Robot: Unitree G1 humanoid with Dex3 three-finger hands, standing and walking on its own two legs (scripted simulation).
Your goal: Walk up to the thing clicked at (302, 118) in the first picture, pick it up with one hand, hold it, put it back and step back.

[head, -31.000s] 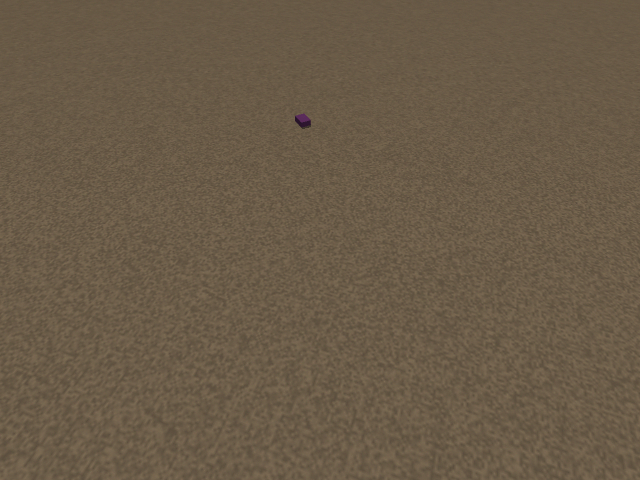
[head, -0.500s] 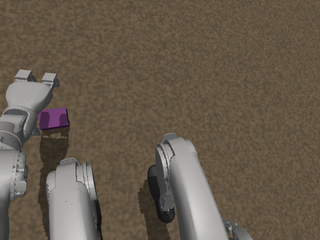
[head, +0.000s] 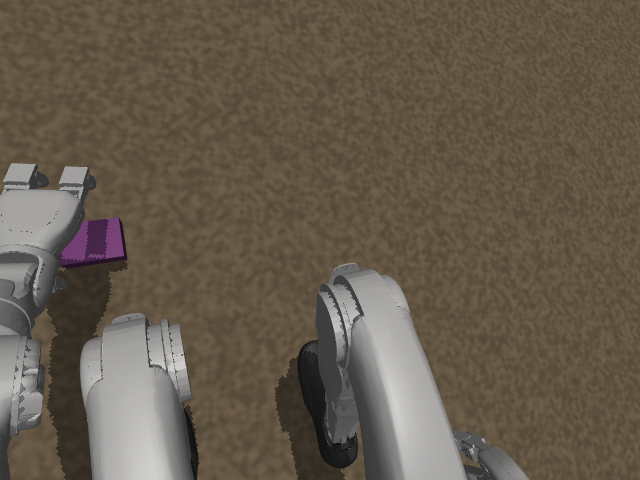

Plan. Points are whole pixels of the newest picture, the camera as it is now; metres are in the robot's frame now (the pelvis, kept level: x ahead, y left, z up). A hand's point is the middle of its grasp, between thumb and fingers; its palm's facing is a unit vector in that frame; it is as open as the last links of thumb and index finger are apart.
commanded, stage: rest palm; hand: left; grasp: from above
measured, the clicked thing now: (93, 242) +0.45 +0.21 -0.30
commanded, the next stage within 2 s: none
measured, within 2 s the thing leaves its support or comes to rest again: neither
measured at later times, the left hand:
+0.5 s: hand (94, 247) +0.43 +0.19 -0.23, palm faces -0.34 +0.08 -0.94, open 13.8 cm
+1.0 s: hand (88, 266) +0.41 +0.20 -0.25, palm faces -0.50 -0.03 -0.86, open 13.7 cm
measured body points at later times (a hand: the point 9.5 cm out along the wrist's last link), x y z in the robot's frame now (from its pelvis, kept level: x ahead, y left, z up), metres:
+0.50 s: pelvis -0.01 +0.01 +0.00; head +0.24 +0.10 +0.36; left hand +0.44 +0.19 -0.18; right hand +0.02 -0.26 -0.08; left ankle +0.06 +0.12 -0.28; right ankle +0.11 -0.13 -0.28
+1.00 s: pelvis -0.01 +0.01 -0.01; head +0.25 +0.10 +0.35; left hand +0.43 +0.20 -0.20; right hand +0.02 -0.27 -0.08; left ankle +0.06 +0.12 -0.28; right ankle +0.11 -0.13 -0.28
